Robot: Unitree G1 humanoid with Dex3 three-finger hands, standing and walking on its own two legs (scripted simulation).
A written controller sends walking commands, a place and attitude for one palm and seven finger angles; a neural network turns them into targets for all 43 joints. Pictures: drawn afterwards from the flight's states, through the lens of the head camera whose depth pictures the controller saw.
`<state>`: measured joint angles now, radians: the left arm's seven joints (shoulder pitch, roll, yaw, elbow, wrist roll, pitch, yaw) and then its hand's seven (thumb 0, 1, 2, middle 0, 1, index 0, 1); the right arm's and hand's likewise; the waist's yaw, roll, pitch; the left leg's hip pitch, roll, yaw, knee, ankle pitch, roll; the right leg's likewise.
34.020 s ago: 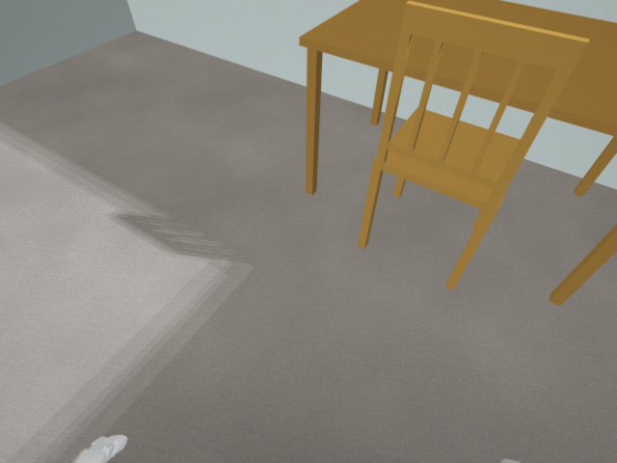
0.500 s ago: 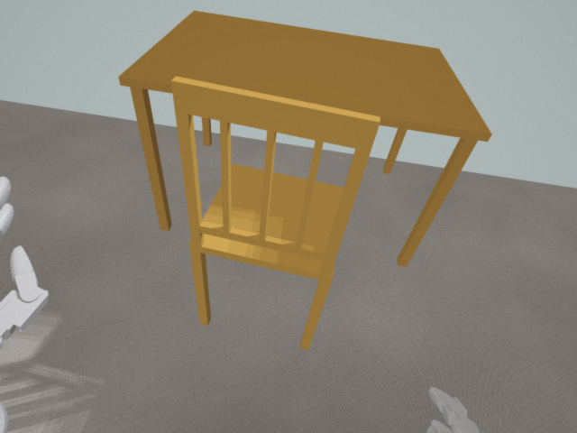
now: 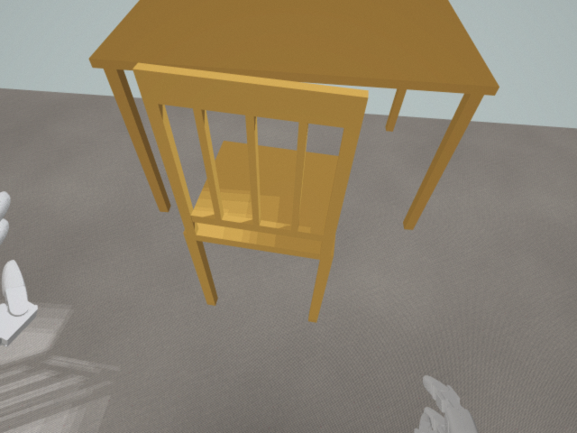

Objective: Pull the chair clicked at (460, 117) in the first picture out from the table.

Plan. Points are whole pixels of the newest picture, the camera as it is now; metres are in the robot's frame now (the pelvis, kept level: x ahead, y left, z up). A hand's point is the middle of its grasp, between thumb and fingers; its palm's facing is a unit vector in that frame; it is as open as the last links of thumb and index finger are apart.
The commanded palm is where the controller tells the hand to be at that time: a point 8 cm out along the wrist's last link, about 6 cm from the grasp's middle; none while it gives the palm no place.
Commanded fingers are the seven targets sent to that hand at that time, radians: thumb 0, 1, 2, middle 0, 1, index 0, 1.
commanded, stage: stop stepping back and stand still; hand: left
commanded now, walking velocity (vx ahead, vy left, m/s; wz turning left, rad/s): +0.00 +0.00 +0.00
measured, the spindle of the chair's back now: (254, 176) +0.62 +0.11 -0.07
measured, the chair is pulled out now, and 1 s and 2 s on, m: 0.29 0.29 0.29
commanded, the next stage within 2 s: let the arm hang, fingers relaxed in 0.36 s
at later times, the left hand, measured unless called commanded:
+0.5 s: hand (87, 319) +0.21 +0.23 +0.12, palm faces +0.28 -0.81 -0.52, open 7.4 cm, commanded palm none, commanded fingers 0.00 0.90 0.90 -0.20 -0.30 -0.20 -0.30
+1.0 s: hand out of the picture -0.07 +0.19 -0.17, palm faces +0.06 -0.97 -0.25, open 7.2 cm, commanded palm none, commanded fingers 0.00 0.90 0.90 -0.20 -0.30 -0.20 -0.30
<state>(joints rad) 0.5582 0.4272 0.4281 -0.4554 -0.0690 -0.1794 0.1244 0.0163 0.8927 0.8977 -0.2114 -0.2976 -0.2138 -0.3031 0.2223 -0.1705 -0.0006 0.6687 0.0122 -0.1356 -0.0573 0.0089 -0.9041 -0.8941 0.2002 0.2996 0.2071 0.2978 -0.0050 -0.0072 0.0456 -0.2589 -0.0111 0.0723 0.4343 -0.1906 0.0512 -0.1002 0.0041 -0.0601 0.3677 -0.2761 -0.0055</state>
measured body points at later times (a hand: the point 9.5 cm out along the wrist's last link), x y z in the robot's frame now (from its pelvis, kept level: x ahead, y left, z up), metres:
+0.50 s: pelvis +0.00 -0.02 +0.00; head +0.03 -0.03 +0.45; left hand +0.19 +0.27 +0.14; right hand +0.16 -0.27 -0.10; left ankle +0.03 +0.08 -0.74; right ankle -0.05 -0.11 -0.74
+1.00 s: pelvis -0.02 +0.00 +0.00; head +0.01 +0.00 +0.45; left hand -0.07 +0.25 -0.15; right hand -0.01 -0.24 -0.15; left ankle +0.03 +0.08 -0.74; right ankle -0.05 -0.11 -0.74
